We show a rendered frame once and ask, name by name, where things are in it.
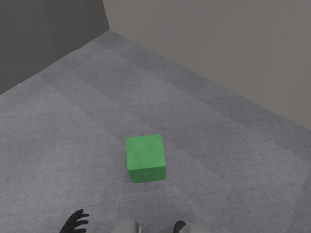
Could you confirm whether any robot left thigh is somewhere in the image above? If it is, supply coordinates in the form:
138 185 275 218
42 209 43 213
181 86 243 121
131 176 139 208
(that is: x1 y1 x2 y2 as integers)
110 219 142 233

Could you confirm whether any carton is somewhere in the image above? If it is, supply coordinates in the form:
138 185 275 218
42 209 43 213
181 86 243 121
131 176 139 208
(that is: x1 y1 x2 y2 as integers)
126 134 166 183

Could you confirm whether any right robot foot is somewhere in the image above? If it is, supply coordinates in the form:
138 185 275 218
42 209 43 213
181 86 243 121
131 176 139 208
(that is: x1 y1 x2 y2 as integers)
173 221 186 233

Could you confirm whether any robot left hand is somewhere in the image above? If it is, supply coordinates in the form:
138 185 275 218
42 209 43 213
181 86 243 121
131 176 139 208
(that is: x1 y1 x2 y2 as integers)
59 209 89 233

